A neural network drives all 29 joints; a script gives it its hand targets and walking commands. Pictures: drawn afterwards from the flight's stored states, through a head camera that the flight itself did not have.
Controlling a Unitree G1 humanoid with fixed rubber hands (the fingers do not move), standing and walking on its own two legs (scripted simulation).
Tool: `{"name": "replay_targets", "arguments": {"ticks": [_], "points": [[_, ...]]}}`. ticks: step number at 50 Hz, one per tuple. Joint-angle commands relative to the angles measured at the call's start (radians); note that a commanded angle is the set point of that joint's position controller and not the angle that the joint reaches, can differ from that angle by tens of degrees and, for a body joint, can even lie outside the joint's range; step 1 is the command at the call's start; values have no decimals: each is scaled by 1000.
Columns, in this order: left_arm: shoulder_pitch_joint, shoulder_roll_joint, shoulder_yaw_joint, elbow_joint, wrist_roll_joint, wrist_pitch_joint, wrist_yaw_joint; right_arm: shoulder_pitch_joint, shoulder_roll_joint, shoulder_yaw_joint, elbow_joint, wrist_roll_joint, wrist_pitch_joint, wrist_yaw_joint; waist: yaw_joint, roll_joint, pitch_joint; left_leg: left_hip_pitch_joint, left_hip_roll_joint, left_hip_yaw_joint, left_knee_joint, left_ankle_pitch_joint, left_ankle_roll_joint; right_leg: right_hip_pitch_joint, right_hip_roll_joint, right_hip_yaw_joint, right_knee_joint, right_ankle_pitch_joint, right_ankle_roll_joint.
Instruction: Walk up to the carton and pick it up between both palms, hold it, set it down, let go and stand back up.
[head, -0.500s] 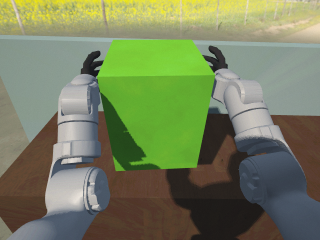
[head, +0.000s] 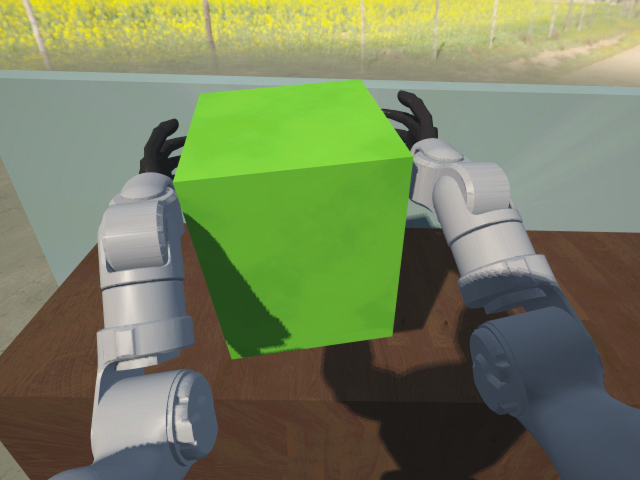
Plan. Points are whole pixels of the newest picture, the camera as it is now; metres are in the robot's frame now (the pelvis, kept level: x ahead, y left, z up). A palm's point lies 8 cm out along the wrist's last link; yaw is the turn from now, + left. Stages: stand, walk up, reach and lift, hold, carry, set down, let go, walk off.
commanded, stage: hold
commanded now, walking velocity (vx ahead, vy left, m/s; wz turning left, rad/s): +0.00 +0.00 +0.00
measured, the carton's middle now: (297, 216) +0.37 +0.02 +0.23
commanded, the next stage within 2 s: set down in 0.18 s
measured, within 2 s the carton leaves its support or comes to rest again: neither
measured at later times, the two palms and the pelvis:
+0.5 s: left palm (172, 132) +0.39 +0.16 +0.33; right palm (429, 144) +0.38 -0.13 +0.32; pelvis +0.00 -0.01 +0.00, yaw +0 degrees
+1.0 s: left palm (179, 198) +0.39 +0.17 +0.25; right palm (412, 193) +0.39 -0.13 +0.25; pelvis +0.01 -0.01 +0.00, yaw +0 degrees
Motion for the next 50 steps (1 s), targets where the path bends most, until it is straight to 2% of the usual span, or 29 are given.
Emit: {"name": "replay_targets", "arguments": {"ticks": [1,3,6,7,9,10,11,12,13,14,16,18,19,21,23,25,26,28,29,31,32,33,35,38,42,44,47,48,50], "points": [[-816,-552,-460,-92,-173,-87,-167,-709,621,260,-285,159,8,120,-56,115,-243,154,-88,49,-73,101,-21,301,60,64,-40,135,60],[-835,-576,-442,-68,-160,-90,-173,-713,615,228,-260,138,2,132,-70,122,-208,129,-83,49,-95,30,-19,280,59,63,-47,76,53],[-872,-576,-420,43,-158,-104,-163,-791,626,187,-196,96,-18,154,-56,100,-182,61,-80,44,-129,-121,2,258,53,65,-50,-50,42],[-849,-593,-416,60,-154,-109,-161,-773,619,185,-182,91,-22,156,-64,105,-163,76,-73,40,-137,-103,-1,248,56,60,-52,-30,34],[-875,-568,-394,52,-152,-121,-157,-771,621,198,-128,96,-18,165,-42,87,-162,69,-76,43,-140,-93,3,255,53,69,-48,-35,35],[-959,-534,-368,169,-177,-148,-160,-780,586,66,30,31,-43,175,-93,102,-101,26,-57,65,-196,-243,-1,191,40,89,-41,-155,41],[-944,-528,-301,259,-119,-156,-160,-825,605,65,56,13,-58,191,-54,75,-30,-21,-66,69,-220,-320,26,182,31,82,-62,-251,45],[-945,-503,-254,302,-104,-167,-168,-868,609,40,34,-11,-80,197,-41,32,-32,-15,-66,66,-226,-351,39,173,29,71,-66,-280,50],[-972,-517,-248,275,-102,-199,-160,-918,657,58,8,-18,-115,207,-11,13,-108,18,-72,71,-206,-286,52,190,28,64,-66,-256,54],[-1021,-540,-273,229,-128,-231,-157,-929,643,35,21,-30,-150,210,-32,61,-161,65,-60,64,-196,-220,38,198,35,49,-49,-155,48],[-1015,-522,-247,246,-118,-267,-147,-959,657,71,-5,-17,-205,216,-2,50,-237,154,-84,81,-150,-78,31,215,41,44,-66,-84,53],[-930,-461,-167,304,-50,-280,-146,-941,646,102,-10,-45,-243,213,29,-12,-246,216,-88,88,-136,18,44,254,43,17,-77,-27,64],[-934,-452,-155,301,-35,-291,-154,-889,620,78,18,-81,-270,206,14,13,-208,227,-81,92,-132,3,36,243,38,12,-76,-37,62],[-792,-382,-38,395,75,-292,-188,-785,552,34,73,-151,-304,205,14,-13,-78,255,-78,101,-148,16,47,258,27,-7,-97,-56,69],[-678,-365,-16,431,118,-275,-236,-711,506,30,79,-179,-317,200,2,-49,3,287,-74,101,-160,-7,54,289,22,-20,-118,-99,69],[-676,-403,-76,347,84,-276,-265,-717,491,26,27,-179,-356,186,-27,-10,-16,313,-72,107,-137,77,46,302,26,-34,-111,-7,68],[-659,-406,-72,326,87,-282,-263,-708,498,43,-3,-184,-379,185,-21,-14,-37,334,-77,107,-127,139,48,333,30,-37,-107,52,71],[-686,-439,-119,218,35,-320,-245,-680,513,85,-29,-173,-421,180,-37,-8,-127,362,-84,109,-100,259,31,363,38,-48,-78,200,78],[-658,-450,-165,166,24,-330,-233,-660,524,133,-71,-155,-441,178,-27,-5,-179,396,-82,105,-76,344,21,399,41,-47,-63,291,73],[-646,-493,-285,43,-35,-349,-214,-655,534,199,-186,-134,-475,173,-39,13,-282,441,-87,107,-30,497,-5,442,50,-52,-33,440,80],[-652,-490,-320,36,-48,-353,-211,-641,531,198,-193,-145,-480,164,-69,10,-300,450,-87,111,-18,509,-5,464,43,-52,-29,496,85],[-602,-497,-345,-1,-56,-349,-203,-645,527,240,-262,-128,-492,165,-56,6,-308,456,-88,110,-7,556,-11,471,50,-47,-17,541,90],[-625,-538,-418,-74,-89,-364,-196,-610,560,248,-284,-123,-505,150,-88,9,-311,434,-97,117,0,534,-14,493,43,-35,-13,599,103],[-660,-550,-469,-74,-120,-378,-187,-647,579,256,-327,-144,-525,145,-90,0,-292,406,-105,122,-21,429,-3,486,33,-25,-16,570,112],[-646,-578,-473,-15,-110,-387,-173,-657,598,260,-325,-143,-537,148,-60,6,-274,367,-105,117,-30,373,3,469,30,-15,-17,533,106],[-665,-573,-439,28,-70,-396,-170,-626,577,193,-201,-181,-530,160,-70,32,-233,363,-100,116,-50,315,0,428,27,-21,-36,419,100],[-634,-529,-345,153,-7,-388,-164,-590,538,100,-62,-238,-523,191,-41,39,-83,338,-82,114,-105,178,11,296,36,-40,-83,120,81],[-639,-538,-336,165,-11,-390,-162,-615,533,85,-56,-252,-528,204,-26,35,-77,331,-77,120,-118,134,15,264,37,-46,-86,62,74],[-615,-537,-297,238,5,-395,-167,-605,512,23,-12,-289,-535,219,-32,40,-44,307,-76,120,-142,50,24,236,28,-45,-103,-27,64]]}}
